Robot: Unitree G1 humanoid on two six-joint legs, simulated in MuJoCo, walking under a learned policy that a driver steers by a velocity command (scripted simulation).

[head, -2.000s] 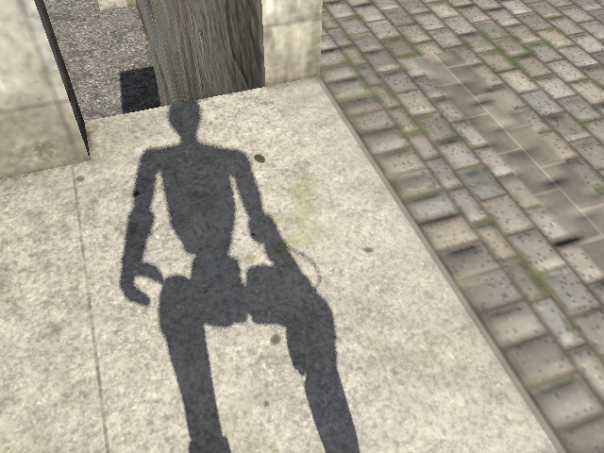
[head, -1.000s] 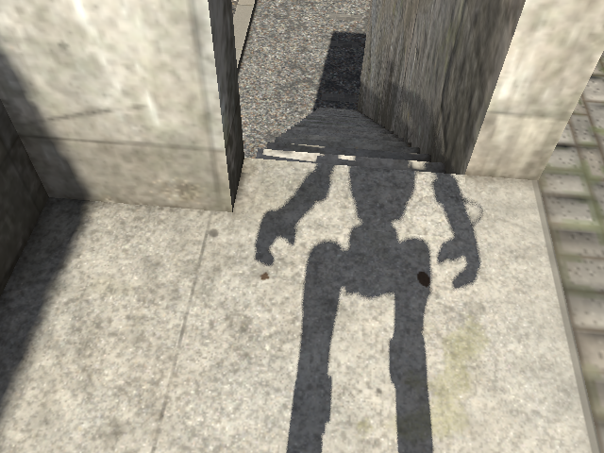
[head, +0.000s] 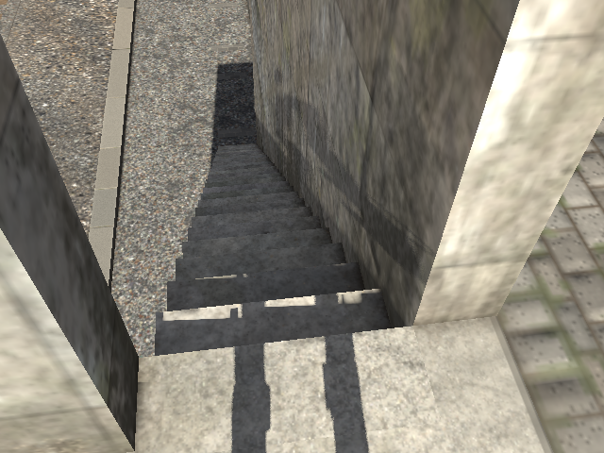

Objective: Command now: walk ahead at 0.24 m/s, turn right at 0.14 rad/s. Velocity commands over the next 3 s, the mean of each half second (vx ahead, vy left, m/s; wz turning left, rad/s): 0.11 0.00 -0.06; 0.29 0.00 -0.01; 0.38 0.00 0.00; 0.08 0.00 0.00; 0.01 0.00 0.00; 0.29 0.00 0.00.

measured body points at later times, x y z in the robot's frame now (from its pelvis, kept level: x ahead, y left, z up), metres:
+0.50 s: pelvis +0.07 -0.01 -0.01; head +0.09 -0.01 +0.44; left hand +0.28 +0.24 -0.09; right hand +0.22 -0.27 -0.10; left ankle +0.05 +0.11 -0.74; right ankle +0.10 -0.13 -0.74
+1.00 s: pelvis +0.21 -0.02 +0.00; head +0.21 -0.01 +0.45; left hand +0.17 +0.21 -0.14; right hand +0.38 -0.25 -0.10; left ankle +0.29 +0.11 -0.70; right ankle +0.10 -0.13 -0.74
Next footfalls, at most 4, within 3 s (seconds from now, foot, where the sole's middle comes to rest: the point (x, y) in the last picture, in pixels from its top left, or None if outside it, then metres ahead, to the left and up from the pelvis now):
0.16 right None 0.14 -0.13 -0.78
1.14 left None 0.44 0.12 -0.78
1.50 right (346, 388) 0.64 -0.08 -0.78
1.74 left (225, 450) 0.49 0.18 -0.78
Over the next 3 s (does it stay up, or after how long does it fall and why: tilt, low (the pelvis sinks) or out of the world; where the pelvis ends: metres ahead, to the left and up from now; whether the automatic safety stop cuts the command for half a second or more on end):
stays up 0.63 0.08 -0.01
